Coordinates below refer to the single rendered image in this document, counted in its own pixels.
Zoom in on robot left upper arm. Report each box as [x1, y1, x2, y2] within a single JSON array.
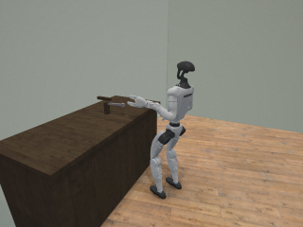
[[167, 87, 179, 121]]

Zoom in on left robot forearm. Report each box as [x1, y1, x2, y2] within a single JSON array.
[[145, 100, 174, 121]]

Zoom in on robot right shin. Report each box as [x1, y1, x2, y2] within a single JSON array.
[[167, 151, 179, 183]]

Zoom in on tap lever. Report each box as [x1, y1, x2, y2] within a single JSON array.
[[108, 102, 125, 108]]

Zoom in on robot left hand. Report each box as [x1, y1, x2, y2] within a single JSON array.
[[127, 95, 146, 108]]

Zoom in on counter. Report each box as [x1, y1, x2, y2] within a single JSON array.
[[0, 96, 161, 227]]

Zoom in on robot right thigh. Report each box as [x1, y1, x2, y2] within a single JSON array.
[[166, 126, 186, 160]]

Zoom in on robot right upper arm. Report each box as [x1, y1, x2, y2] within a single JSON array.
[[187, 85, 194, 111]]

